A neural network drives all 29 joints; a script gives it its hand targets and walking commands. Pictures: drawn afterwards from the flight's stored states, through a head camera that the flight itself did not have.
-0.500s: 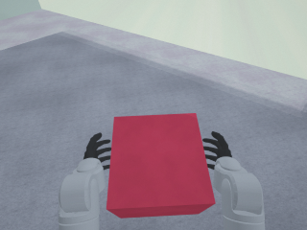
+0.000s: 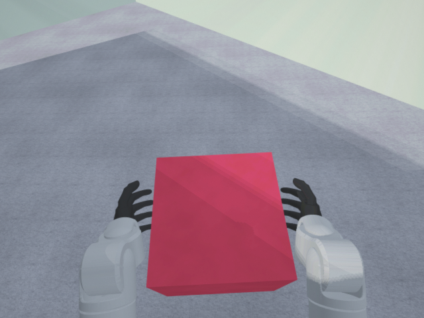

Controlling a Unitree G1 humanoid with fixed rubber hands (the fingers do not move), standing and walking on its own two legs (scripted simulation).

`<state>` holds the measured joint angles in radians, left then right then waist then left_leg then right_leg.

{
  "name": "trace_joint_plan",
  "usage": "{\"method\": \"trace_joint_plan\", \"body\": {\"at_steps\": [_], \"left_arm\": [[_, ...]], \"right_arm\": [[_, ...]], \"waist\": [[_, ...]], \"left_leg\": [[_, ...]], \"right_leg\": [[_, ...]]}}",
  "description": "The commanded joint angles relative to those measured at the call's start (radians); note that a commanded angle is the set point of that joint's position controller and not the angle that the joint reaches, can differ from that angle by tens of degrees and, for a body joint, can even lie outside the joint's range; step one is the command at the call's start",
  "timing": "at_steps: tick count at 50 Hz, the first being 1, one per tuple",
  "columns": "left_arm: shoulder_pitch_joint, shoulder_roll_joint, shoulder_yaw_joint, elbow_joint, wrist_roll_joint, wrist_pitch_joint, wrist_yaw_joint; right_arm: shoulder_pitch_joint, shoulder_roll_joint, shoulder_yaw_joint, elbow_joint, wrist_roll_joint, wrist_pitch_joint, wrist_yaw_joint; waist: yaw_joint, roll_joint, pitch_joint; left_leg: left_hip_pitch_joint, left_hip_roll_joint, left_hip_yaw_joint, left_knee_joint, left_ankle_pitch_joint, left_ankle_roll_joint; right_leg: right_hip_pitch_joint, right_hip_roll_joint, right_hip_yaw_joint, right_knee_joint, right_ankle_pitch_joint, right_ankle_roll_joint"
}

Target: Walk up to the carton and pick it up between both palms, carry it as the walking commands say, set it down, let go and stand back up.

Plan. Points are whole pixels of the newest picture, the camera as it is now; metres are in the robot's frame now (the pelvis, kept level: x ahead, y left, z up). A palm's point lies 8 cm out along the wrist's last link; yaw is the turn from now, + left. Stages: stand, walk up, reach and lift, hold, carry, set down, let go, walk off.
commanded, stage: carry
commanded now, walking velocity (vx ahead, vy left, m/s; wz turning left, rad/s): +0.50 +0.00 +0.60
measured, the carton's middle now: (217, 226) +0.31 -0.01 +0.01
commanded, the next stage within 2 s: none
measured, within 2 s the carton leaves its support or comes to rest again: neither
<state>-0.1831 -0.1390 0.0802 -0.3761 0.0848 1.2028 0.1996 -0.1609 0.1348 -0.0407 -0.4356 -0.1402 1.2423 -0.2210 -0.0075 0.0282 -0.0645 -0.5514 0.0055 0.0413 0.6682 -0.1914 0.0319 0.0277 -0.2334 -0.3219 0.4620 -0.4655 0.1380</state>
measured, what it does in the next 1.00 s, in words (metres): walks ahead, turning left: left foot, then right foot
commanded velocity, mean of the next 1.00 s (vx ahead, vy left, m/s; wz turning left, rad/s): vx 0.50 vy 0.00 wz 0.60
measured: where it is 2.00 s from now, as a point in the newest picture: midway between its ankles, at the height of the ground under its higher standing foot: (68, 191)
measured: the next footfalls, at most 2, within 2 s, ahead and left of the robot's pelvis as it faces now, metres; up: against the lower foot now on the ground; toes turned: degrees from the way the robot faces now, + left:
left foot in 0.02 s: +0.17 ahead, +0.13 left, +0.00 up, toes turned +2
right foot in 0.26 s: +0.26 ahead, -0.05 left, +0.00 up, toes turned -3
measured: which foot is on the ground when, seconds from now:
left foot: up 0.00-0.00, down 0.02-0.28, up 0.30-0.56, down 0.58-0.86, up 0.88-1.00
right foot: down 0.00-0.04, up 0.06-0.24, down 0.26-0.60, up 0.62-0.82, down 0.84-1.00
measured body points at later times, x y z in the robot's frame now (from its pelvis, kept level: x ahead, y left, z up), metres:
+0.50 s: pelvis +0.34 +0.12 +0.01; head +0.36 +0.11 +0.46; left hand +0.57 +0.34 +0.10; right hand +0.65 +0.04 +0.09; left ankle +0.34 +0.26 -0.69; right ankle +0.22 -0.05 -0.72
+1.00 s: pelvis +0.64 +0.32 +0.02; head +0.66 +0.33 +0.47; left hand +0.81 +0.60 +0.10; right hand +0.97 +0.34 +0.10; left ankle +0.53 +0.38 -0.66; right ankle +0.67 +0.18 -0.72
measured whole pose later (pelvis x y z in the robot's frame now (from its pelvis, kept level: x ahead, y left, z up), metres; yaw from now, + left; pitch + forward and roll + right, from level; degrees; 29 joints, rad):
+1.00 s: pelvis +0.64 +0.32 +0.02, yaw +33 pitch +5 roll +0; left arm -0.17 -0.14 0.07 -0.39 0.08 1.19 0.21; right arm -0.17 0.14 -0.06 -0.42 -0.13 1.23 -0.20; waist -0.02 0.03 -0.05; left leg -0.46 -0.04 -0.03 1.00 -0.41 0.04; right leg -0.21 -0.15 -0.28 0.47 -0.32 0.05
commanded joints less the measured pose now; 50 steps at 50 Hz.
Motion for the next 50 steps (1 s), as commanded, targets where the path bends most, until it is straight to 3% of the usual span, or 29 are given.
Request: {"method": "trace_joint_plan", "body": {"at_steps": [1,2,3,4,6,8,10,12,13,14,15,16,18,23,27,28,29,30,31,32,34,38,41,42,43,44,46,48,50], "left_arm": [[-0.375,-0.932,-0.555,-0.153,-0.353,0.005,-0.242],[-0.338,-0.925,-0.543,-0.14,-0.331,0.009,-0.239],[-0.347,-0.947,-0.556,-0.164,-0.339,0.009,-0.237],[-0.347,-0.959,-0.58,-0.148,-0.342,0.006,-0.234],[-0.38,-1.029,-0.615,-0.173,-0.372,-0.019,-0.238],[-0.385,-1.073,-0.626,-0.173,-0.391,-0.039,-0.244],[-0.352,-1.07,-0.608,-0.151,-0.379,-0.048,-0.243],[-0.367,-1.078,-0.604,-0.198,-0.398,-0.069,-0.244],[-0.362,-1.061,-0.592,-0.19,-0.389,-0.072,-0.238],[-0.325,-1.014,-0.572,-0.143,-0.369,-0.062,-0.229],[-0.284,-0.997,-0.567,-0.107,-0.345,-0.058,-0.222],[-0.295,-1.01,-0.568,-0.125,-0.341,-0.062,-0.219],[-0.324,-0.985,-0.557,-0.136,-0.349,-0.045,-0.225],[-0.326,-0.937,-0.554,-0.146,-0.373,-0.017,-0.236],[-0.371,-0.934,-0.573,-0.179,-0.389,-0.005,-0.239],[-0.36,-0.919,-0.556,-0.166,-0.364,0.003,-0.238],[-0.377,-0.917,-0.56,-0.188,-0.355,0.002,-0.239],[-0.351,-0.935,-0.566,-0.199,-0.339,0.005,-0.235],[-0.346,-0.952,-0.568,-0.161,-0.343,0.009,-0.234],[-0.343,-0.972,-0.594,-0.153,-0.355,0.002,-0.233],[-0.377,-1.037,-0.62,-0.182,-0.377,-0.025,-0.236],[-0.361,-1.078,-0.635,-0.191,-0.386,-0.057,-0.239],[-0.356,-1.059,-0.62,-0.186,-0.378,-0.064,-0.234],[-0.312,-1.028,-0.604,-0.17,-0.373,-0.06,-0.233],[-0.303,-0.988,-0.591,-0.145,-0.359,-0.053,-0.227],[-0.307,-0.978,-0.59,-0.149,-0.351,-0.054,-0.218],[-0.291,-0.973,-0.577,-0.128,-0.333,-0.036,-0.216],[-0.339,-0.975,-0.583,-0.151,-0.345,-0.027,-0.226],[-0.355,-0.959,-0.597,-0.173,-0.367,-0.015,-0.23]], "right_arm": [[-0.449,1.013,0.622,-0.097,0.472,-0.023,0.231],[-0.495,0.967,0.62,-0.098,0.473,-0.02,0.234],[-0.508,1.007,0.632,-0.103,0.487,-0.021,0.24],[-0.465,1.015,0.615,-0.092,0.468,-0.026,0.237],[-0.416,1.072,0.604,-0.096,0.457,-0.048,0.248],[-0.391,1.098,0.6,-0.12,0.459,-0.075,0.25],[-0.391,1.082,0.599,-0.131,0.448,-0.089,0.245],[-0.43,1.096,0.622,-0.184,0.458,-0.096,0.243],[-0.456,1.088,0.625,-0.175,0.457,-0.091,0.245],[-0.443,1.042,0.605,-0.156,0.439,-0.076,0.243],[-0.481,0.997,0.619,-0.163,0.436,-0.07,0.246],[-0.467,1.019,0.625,-0.133,0.447,-0.063,0.254],[-0.454,1.009,0.61,-0.1,0.44,-0.052,0.249],[-0.436,0.997,0.627,-0.107,0.435,-0.039,0.229],[-0.457,1.006,0.627,-0.135,0.455,-0.034,0.221],[-0.434,1.003,0.621,-0.11,0.458,-0.03,0.221],[-0.451,0.998,0.621,-0.099,0.457,-0.026,0.23],[-0.489,0.996,0.624,-0.105,0.475,-0.028,0.238],[-0.492,1.011,0.621,-0.11,0.475,-0.03,0.237],[-0.442,1.018,0.603,-0.108,0.453,-0.038,0.235],[-0.405,1.076,0.599,-0.107,0.453,-0.06,0.25],[-0.367,1.099,0.604,-0.137,0.447,-0.1,0.256],[-0.416,1.064,0.615,-0.17,0.442,-0.097,0.254],[-0.402,1.033,0.611,-0.172,0.431,-0.088,0.251],[-0.406,1.007,0.61,-0.153,0.426,-0.071,0.253],[-0.461,0.985,0.624,-0.159,0.439,-0.068,0.258],[-0.395,0.978,0.614,-0.091,0.439,-0.049,0.264],[-0.416,0.979,0.62,-0.093,0.439,-0.043,0.266],[-0.395,0.983,0.614,-0.092,0.426,-0.043,0.259]], "waist": [[-0.067,-0.109,-0.33],[-0.027,0.165,-0.277],[-0.017,0.26,-0.35],[-0.018,0.202,-0.374],[-0.032,0.103,-0.414],[-0.033,0.161,-0.419],[-0.03,0.189,-0.396],[0.016,0.061,-0.43],[0.052,-0.107,-0.447],[0.056,-0.309,-0.466],[0.053,-0.302,-0.399],[0.052,-0.193,-0.372],[0.041,-0.08,-0.266],[0.037,-0.251,-0.182],[-0.019,-0.31,-0.27],[-0.057,-0.216,-0.343],[-0.058,-0.027,-0.324],[-0.019,0.319,-0.326],[-0.013,0.247,-0.362],[-0.023,0.16,-0.365],[-0.03,0.103,-0.412],[-0.034,0.181,-0.384],[0.025,0.053,-0.401],[0.061,-0.142,-0.461],[0.053,-0.332,-0.481],[0.051,-0.287,-0.42],[0.041,-0.087,-0.312],[0.031,-0.077,-0.25],[0.028,-0.169,-0.23]], "left_leg": [[0.513,-0.067,-0.019,-0.182,0.125,0.106],[0.629,0.133,-0.441,-0.244,0.364,0.196],[0.78,0.203,-0.639,-0.23,0.727,0.288],[0.825,0.216,-0.62,-0.156,0.923,0.292],[0.822,0.183,-0.489,-0.155,0.879,0.231],[0.752,0.167,-0.441,-0.174,0.843,0.211],[0.575,0.171,-0.434,-0.229,0.66,0.222],[0.234,0.076,-0.241,-0.115,0.375,0.145],[-0.055,-0.02,-0.113,0.057,0.108,0.088],[-0.212,-0.067,0.029,0.286,-0.24,0.03],[-0.283,-0.015,0.037,0.435,-0.297,0.012],[-0.295,0.035,-0.006,0.475,-0.276,0.006],[-0.318,0.08,0.002,0.39,-0.183,-0.002],[-0.152,0.018,0.147,0.06,-0.024,0.0],[0.198,-0.143,0.337,-0.159,0.074,0.022],[0.39,-0.159,0.197,-0.185,0.098,0.063],[0.557,-0.014,-0.165,-0.172,0.268,0.133],[0.749,0.178,-0.573,-0.241,0.633,0.263],[0.851,0.215,-0.651,-0.157,0.977,0.31],[0.868,0.215,-0.613,-0.115,1.057,0.287],[0.84,0.174,-0.501,-0.143,0.891,0.22],[0.614,0.159,-0.43,-0.23,0.752,0.223],[0.185,0.037,-0.204,-0.095,0.464,0.116],[-0.052,-0.03,-0.092,0.113,0.227,0.075],[-0.187,-0.064,0.024,0.338,-0.27,0.024],[-0.236,-0.015,0.01,0.499,-0.317,0.014],[-0.265,0.086,-0.057,0.471,-0.252,0.003],[-0.232,0.106,-0.021,0.311,-0.206,0.0],[-0.173,0.065,0.05,0.175,-0.126,0.004]], "right_leg": [[-0.208,0.004,-0.002,0.666,0.739,-0.061],[-0.523,0.168,0.046,0.855,0.069,-0.033],[-0.675,0.225,0.213,0.916,-0.193,-0.04],[-0.74,0.198,0.27,0.88,-0.208,-0.049],[-0.726,0.146,0.324,0.566,-0.147,-0.054],[-0.613,0.163,0.303,0.299,-0.103,-0.043],[-0.43,0.22,0.252,0.131,-0.048,-0.045],[0.027,0.197,0.19,-0.137,0.283,-0.058],[0.364,0.053,0.275,-0.187,0.351,-0.095],[0.488,-0.263,0.473,-0.204,0.403,-0.178],[0.457,-0.363,0.554,-0.17,0.632,-0.262],[0.402,-0.362,0.501,-0.125,0.703,-0.291],[0.327,-0.301,0.353,-0.14,0.671,-0.228],[0.229,-0.142,0.035,-0.102,0.797,-0.148],[0.17,-0.081,-0.091,0.314,1.24,-0.102],[0.053,-0.036,-0.063,0.549,1.128,-0.075],[-0.275,0.051,0.017,0.771,0.679,-0.034],[-0.634,0.231,0.101,0.939,-0.129,-0.018],[-0.729,0.223,0.265,0.957,-0.235,-0.034],[-0.806,0.199,0.292,0.904,-0.219,-0.049],[-0.753,0.136,0.344,0.579,-0.141,-0.062],[-0.481,0.214,0.258,0.169,0.016,-0.049],[0.095,0.184,0.184,-0.116,0.355,-0.08],[0.403,0.02,0.297,-0.151,0.356,-0.131],[0.511,-0.278,0.503,-0.164,0.477,-0.211],[0.458,-0.35,0.564,-0.143,0.66,-0.294],[0.28,-0.365,0.473,-0.144,0.606,-0.27],[0.205,-0.294,0.333,-0.167,0.536,-0.22],[0.163,-0.231,0.185,-0.169,0.555,-0.189]]}}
